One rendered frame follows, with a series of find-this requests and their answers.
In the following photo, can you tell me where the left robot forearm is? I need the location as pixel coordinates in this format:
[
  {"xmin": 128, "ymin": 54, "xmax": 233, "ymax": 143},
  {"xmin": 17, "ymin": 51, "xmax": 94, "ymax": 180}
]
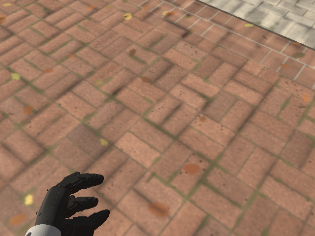
[{"xmin": 25, "ymin": 224, "xmax": 61, "ymax": 236}]

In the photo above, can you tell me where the robot left hand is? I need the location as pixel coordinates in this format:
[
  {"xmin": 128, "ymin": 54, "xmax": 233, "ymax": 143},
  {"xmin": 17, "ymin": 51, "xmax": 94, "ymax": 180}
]
[{"xmin": 34, "ymin": 171, "xmax": 110, "ymax": 236}]

